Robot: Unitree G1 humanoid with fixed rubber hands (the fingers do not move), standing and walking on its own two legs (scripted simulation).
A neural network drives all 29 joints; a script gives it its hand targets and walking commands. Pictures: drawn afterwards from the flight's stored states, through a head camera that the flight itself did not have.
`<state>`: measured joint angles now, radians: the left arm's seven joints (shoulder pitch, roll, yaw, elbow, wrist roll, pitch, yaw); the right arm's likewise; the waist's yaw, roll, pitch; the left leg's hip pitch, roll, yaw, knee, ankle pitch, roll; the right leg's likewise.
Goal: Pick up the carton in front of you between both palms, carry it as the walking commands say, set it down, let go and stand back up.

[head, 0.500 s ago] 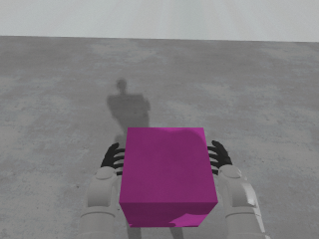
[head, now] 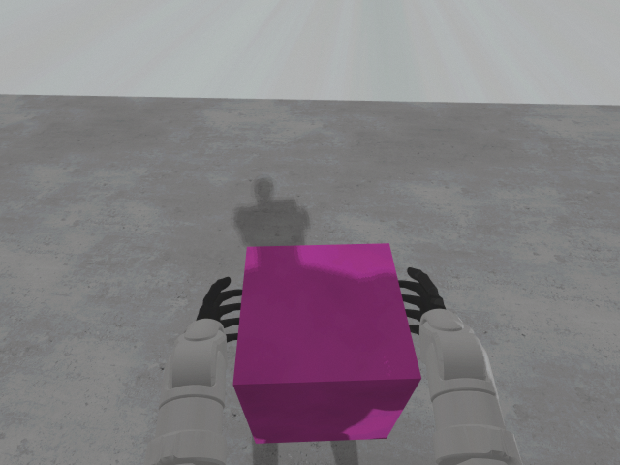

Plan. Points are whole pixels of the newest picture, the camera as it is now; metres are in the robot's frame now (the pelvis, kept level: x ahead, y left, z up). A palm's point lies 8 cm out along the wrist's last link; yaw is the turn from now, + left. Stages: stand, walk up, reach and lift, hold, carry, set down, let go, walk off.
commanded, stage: hold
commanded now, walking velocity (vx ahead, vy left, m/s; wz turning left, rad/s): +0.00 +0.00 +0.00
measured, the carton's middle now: (319, 347) +0.30 +0.00 -0.04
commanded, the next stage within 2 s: set down in 0.28 s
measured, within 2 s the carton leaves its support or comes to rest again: neither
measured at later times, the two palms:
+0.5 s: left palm (216, 313) +0.32 +0.15 +0.04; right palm (425, 305) +0.32 -0.15 +0.04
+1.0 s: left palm (252, 348) +0.38 +0.13 -0.16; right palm (409, 353) +0.35 -0.16 -0.16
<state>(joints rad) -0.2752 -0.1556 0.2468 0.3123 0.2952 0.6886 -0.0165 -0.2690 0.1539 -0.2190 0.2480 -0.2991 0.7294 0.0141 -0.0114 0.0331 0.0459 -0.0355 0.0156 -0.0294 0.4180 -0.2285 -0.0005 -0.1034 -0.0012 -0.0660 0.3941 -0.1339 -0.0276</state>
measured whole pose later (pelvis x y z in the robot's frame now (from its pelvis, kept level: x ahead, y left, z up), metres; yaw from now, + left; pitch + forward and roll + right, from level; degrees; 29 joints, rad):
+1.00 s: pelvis -0.02 +0.03 -0.08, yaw +0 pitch +29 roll +1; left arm -0.60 -0.16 0.35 0.52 0.20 0.14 0.11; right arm -0.59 0.09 -0.42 0.46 -0.24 0.18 0.04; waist -0.07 0.05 0.01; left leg -1.12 -0.05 0.01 1.00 -0.38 0.02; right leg -1.19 -0.03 0.05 0.95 -0.26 0.03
